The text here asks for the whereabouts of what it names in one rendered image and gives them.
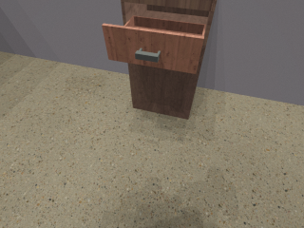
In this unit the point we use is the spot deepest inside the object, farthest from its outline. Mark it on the cabinet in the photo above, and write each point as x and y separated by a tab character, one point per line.
159	90

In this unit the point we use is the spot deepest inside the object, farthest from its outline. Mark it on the handle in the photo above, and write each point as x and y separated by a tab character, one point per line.
147	56

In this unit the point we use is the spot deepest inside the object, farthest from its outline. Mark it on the drawer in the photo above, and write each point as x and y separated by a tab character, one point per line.
179	42

